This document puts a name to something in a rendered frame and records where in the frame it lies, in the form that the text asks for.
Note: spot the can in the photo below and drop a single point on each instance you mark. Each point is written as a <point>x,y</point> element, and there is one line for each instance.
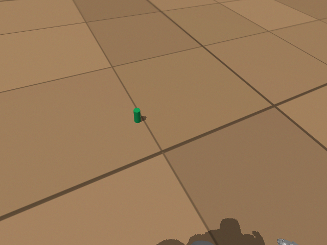
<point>137,115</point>

